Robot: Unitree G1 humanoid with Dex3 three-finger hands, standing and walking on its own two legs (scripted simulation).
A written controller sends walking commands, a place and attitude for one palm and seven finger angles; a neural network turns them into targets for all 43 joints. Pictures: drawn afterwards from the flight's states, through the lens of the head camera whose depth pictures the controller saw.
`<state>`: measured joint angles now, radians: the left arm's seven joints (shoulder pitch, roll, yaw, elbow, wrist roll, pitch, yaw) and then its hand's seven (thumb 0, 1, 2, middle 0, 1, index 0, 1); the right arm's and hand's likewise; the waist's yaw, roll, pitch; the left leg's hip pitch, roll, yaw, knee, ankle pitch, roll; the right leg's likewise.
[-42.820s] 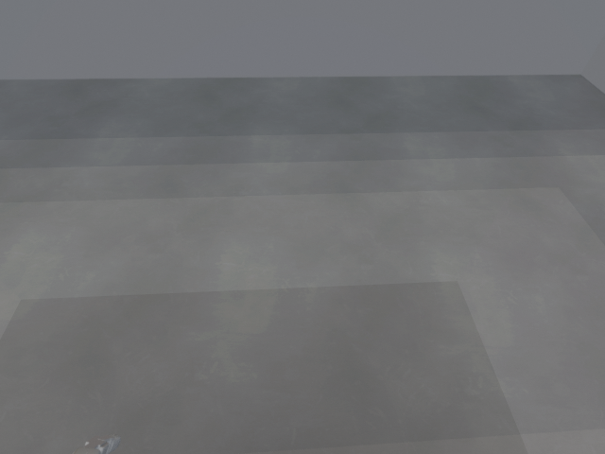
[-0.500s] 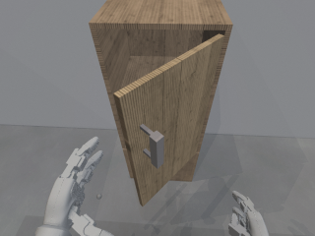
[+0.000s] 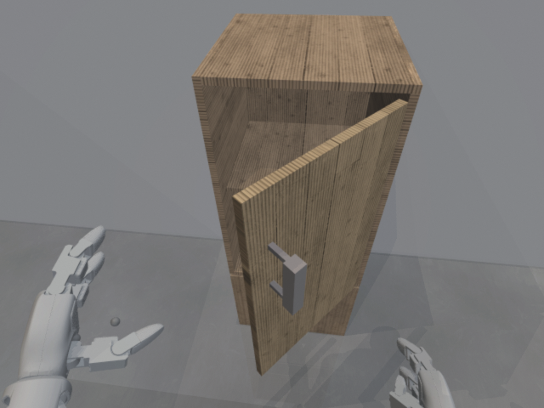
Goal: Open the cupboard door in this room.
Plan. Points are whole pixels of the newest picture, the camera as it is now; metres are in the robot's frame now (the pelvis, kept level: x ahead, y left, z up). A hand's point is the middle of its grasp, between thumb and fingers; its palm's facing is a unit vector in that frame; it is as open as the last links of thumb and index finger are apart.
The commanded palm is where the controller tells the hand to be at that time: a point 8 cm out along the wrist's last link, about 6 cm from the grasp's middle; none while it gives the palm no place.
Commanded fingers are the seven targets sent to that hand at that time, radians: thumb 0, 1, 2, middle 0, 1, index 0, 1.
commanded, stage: draw the hand back to the body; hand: left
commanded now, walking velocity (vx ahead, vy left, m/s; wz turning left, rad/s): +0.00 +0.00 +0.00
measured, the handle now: (284, 277) +0.31 +0.02 +0.04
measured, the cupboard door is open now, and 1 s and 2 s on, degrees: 49 49 49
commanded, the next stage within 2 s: step back with the hand held close in 0.70 s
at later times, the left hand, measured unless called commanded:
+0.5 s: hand (68, 287) +0.19 +0.25 +0.17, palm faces +0.46 -0.81 -0.38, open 7.7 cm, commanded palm +0.14 +0.29 +0.18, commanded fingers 0.00 0.90 0.90 -0.20 -0.30 -0.20 -0.30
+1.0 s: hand (69, 290) +0.19 +0.24 +0.17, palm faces +0.42 -0.79 -0.45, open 7.4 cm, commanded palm +0.13 +0.28 +0.19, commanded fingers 0.00 0.90 0.90 -0.20 -0.30 -0.20 -0.30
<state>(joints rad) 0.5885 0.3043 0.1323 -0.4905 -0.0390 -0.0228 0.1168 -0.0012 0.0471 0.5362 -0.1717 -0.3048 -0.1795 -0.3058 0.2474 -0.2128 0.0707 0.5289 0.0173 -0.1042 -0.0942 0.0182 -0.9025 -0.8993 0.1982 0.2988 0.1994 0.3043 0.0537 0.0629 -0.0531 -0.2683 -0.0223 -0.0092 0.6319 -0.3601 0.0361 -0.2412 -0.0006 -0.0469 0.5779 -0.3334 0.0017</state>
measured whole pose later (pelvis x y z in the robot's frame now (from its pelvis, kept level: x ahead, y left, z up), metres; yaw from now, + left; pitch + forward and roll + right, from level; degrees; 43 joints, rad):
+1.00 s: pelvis -0.01 -0.02 +0.02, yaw -1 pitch -1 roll -1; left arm 0.50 0.36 0.38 -0.39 -0.06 -0.13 0.11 0.02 0.89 0.90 -0.21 -0.31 -0.21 -0.31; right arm 0.17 -0.24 0.01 0.60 0.01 -0.03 -0.07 0.02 -0.90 -0.90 0.20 0.30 0.20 0.30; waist 0.03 0.07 0.00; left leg -0.18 0.01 -0.01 0.45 -0.25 0.01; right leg -0.14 0.04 -0.05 0.37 -0.20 -0.03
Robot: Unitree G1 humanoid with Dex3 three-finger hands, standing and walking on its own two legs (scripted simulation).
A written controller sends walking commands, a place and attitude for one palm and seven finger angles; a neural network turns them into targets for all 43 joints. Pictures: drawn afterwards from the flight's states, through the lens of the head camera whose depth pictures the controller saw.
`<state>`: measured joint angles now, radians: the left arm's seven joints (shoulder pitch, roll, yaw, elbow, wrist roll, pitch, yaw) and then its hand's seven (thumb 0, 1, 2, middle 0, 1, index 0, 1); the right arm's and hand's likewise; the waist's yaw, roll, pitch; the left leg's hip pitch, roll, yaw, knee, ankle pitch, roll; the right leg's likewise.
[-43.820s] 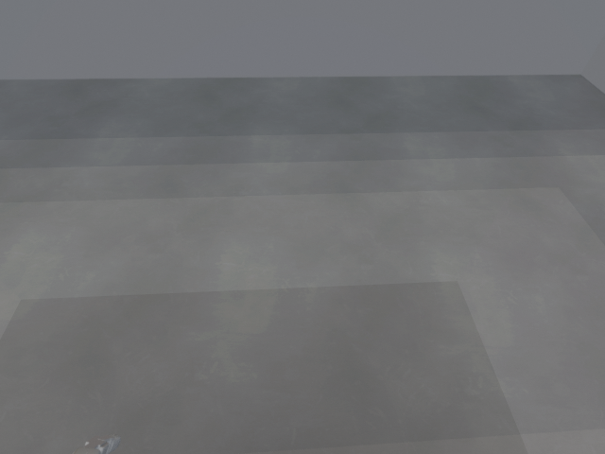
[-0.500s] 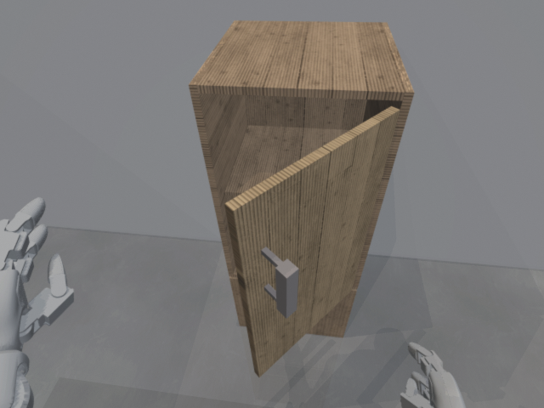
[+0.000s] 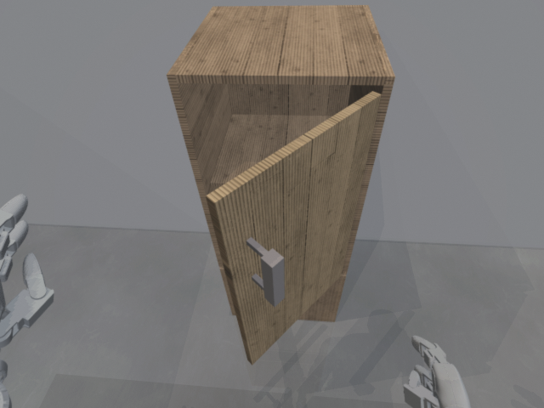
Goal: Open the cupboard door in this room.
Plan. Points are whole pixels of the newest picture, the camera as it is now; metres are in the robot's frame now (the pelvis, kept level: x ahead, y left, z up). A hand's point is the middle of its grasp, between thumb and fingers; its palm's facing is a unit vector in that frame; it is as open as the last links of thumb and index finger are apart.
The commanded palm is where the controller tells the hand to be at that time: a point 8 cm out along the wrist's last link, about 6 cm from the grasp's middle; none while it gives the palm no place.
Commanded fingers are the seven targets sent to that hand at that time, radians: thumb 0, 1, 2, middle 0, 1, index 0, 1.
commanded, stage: step back with the hand held close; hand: left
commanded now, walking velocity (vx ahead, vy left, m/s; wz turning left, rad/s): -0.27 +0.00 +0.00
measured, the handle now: (264, 271) +0.32 +0.05 +0.02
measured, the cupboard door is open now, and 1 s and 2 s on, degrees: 49 49 49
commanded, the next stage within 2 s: stop stepping back and stand still in 0.90 s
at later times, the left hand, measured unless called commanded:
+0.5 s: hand out of the picture +0.13 +0.29 +0.15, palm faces +0.43 -0.78 -0.46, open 7.4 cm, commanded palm +0.07 +0.33 +0.17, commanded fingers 0.00 0.90 0.90 -0.20 -0.30 -0.20 -0.30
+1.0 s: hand out of the picture +0.06 +0.25 +0.15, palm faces +0.25 -0.83 -0.50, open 7.4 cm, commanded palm -0.01 +0.31 +0.17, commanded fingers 0.00 0.90 0.90 -0.20 -0.30 -0.20 -0.30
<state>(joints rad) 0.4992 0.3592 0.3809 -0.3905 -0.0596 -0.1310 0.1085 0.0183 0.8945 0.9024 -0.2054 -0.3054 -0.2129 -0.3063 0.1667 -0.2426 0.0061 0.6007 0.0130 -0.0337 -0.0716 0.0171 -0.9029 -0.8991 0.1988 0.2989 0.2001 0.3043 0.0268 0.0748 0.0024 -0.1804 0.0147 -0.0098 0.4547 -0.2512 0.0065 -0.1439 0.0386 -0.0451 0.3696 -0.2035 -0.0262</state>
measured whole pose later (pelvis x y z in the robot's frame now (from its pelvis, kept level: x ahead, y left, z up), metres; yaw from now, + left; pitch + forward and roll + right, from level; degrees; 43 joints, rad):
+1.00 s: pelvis -0.17 +0.02 -0.01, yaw -3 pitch +4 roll -4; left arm 0.54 0.47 0.42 -0.58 -0.08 -0.22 0.10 0.02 0.89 0.90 -0.21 -0.31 -0.21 -0.31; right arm 0.06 -0.19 0.02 0.60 0.00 -0.07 -0.03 0.02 -0.90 -0.90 0.20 0.30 0.20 0.30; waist 0.01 0.03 0.06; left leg -0.53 0.06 0.01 0.43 0.01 0.02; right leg -0.14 0.10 0.01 0.42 -0.34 -0.03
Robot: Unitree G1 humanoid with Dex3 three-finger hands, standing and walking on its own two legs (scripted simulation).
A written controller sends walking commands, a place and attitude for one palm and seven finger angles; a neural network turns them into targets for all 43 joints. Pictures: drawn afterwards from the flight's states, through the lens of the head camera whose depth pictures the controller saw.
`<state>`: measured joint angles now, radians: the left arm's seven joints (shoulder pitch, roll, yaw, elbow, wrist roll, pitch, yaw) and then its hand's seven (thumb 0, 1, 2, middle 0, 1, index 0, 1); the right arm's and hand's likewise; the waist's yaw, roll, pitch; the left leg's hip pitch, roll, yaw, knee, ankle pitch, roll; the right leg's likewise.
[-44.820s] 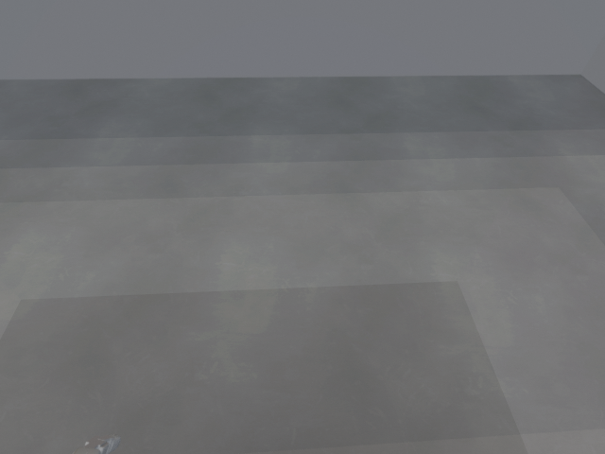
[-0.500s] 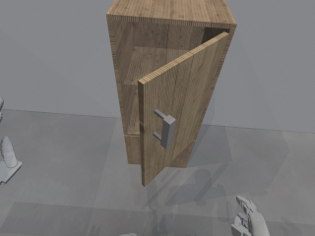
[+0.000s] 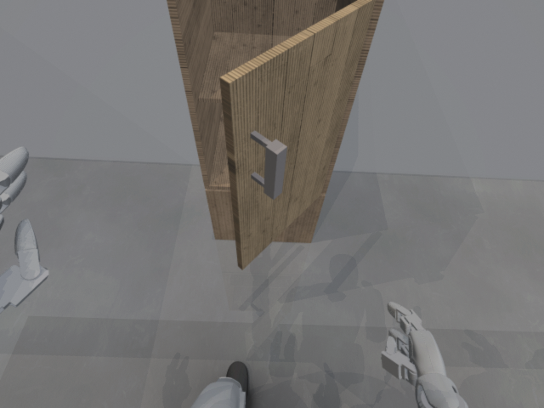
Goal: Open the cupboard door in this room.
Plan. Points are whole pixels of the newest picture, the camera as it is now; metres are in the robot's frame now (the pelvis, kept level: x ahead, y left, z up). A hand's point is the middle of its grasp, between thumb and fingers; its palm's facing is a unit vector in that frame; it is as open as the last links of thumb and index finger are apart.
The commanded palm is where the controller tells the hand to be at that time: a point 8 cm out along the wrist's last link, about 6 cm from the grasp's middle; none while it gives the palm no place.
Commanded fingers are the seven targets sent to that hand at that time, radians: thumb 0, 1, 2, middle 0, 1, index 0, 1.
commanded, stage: stop stepping back and stand still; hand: left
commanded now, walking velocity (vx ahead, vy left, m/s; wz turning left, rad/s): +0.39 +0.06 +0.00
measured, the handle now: (265, 165) +0.49 +0.05 +0.04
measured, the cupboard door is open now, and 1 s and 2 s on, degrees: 49 49 49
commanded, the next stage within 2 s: let the arm hang, fingers relaxed in 0.86 s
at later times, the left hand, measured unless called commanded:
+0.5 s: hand out of the picture +0.11 +0.27 +0.17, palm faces +0.46 -0.79 -0.40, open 7.4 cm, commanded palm +0.07 +0.31 +0.19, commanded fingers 0.00 0.90 0.90 -0.20 -0.30 -0.20 -0.30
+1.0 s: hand out of the picture +0.11 +0.31 +0.13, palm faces +0.44 -0.79 -0.43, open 7.4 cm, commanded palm none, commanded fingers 0.00 0.90 0.90 -0.20 -0.30 -0.20 -0.30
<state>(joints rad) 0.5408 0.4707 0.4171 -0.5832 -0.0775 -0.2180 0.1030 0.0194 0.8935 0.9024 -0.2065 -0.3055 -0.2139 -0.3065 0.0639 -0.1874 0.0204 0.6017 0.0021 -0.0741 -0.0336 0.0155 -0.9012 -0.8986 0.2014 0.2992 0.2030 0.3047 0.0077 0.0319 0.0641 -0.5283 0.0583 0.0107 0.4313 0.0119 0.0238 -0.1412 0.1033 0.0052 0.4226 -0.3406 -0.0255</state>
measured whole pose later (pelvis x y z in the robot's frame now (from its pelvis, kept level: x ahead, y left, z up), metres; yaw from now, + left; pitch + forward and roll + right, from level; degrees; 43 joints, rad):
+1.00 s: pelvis -0.09 +0.03 +0.01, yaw +3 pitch -1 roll -2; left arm 0.42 0.38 0.34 -0.27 0.00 -0.17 0.11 0.01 0.89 0.90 -0.20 -0.31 -0.21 -0.31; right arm 0.22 -0.25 0.00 0.73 0.00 -0.15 -0.05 0.02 -0.90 -0.90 0.20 0.30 0.20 0.30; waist 0.02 0.01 -0.02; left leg -0.34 -0.06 -0.02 0.50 -0.15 0.07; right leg -0.20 0.04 0.00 0.56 -0.33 -0.01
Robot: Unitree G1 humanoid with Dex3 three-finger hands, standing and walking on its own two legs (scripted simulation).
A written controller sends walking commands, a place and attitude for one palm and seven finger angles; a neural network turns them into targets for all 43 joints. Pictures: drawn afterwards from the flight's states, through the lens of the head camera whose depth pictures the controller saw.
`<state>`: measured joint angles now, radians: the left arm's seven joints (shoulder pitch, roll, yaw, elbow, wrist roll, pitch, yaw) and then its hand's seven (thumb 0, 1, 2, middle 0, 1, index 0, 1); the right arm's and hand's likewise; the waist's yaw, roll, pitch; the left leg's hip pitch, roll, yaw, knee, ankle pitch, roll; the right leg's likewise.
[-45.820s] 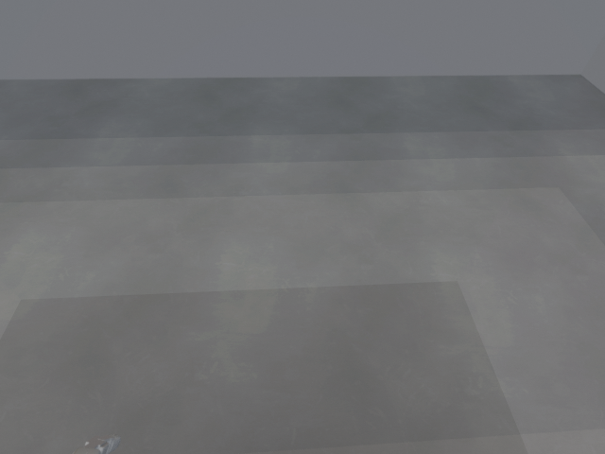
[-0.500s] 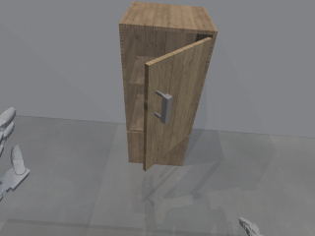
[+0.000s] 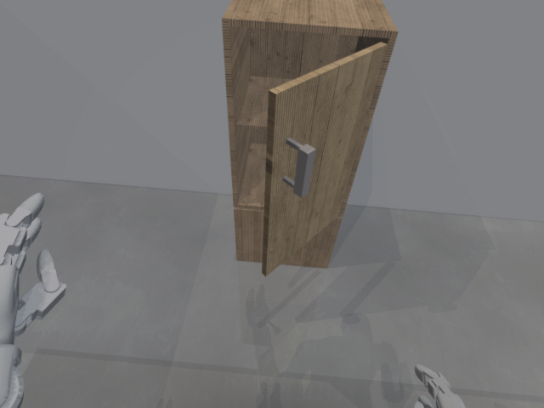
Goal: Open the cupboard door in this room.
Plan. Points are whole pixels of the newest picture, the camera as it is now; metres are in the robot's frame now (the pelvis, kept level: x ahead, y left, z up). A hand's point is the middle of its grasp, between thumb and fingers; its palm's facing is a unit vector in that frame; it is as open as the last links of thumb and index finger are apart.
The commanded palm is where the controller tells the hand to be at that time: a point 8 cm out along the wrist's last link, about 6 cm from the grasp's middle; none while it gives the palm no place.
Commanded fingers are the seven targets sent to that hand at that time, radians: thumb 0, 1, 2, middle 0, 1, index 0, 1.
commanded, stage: let the arm hang, fingers relaxed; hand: left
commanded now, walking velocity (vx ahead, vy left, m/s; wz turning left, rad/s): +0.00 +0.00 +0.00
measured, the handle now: (296, 167) +0.58 +0.00 +0.03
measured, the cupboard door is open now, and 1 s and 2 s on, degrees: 49 49 49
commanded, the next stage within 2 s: look to check the result in 1.06 s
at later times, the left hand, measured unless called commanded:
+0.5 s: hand out of the picture -0.13 +0.14 -0.17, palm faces +0.08 -0.98 -0.16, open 7.3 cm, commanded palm none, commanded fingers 0.00 0.90 0.90 -0.20 -0.30 -0.20 -0.30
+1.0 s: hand out of the picture -0.02 +0.12 -0.17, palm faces +0.08 -0.98 -0.17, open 7.3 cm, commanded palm none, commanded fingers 0.00 0.90 0.90 -0.20 -0.30 -0.20 -0.30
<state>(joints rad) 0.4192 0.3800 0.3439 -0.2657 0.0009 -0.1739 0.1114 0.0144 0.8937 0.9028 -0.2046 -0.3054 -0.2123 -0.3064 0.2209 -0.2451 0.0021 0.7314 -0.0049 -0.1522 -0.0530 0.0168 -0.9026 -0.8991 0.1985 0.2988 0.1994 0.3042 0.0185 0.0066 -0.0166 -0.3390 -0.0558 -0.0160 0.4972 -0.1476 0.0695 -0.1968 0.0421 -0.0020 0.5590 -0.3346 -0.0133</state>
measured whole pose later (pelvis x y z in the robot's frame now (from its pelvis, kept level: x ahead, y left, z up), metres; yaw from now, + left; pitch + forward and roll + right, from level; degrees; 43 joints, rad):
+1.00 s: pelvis -0.01 -0.04 +0.00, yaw +2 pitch -1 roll +0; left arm 0.31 0.12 0.02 1.10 0.02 0.00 0.03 0.01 0.93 0.90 -0.20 -0.30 -0.20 -0.30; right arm 0.33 -0.09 -0.01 1.14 -0.02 0.02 -0.03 0.01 -0.91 -0.90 0.20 0.30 0.20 0.30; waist -0.01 0.00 0.00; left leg -0.33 -0.04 -0.05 0.42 -0.08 0.02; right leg -0.15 0.04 0.01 0.47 -0.31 -0.03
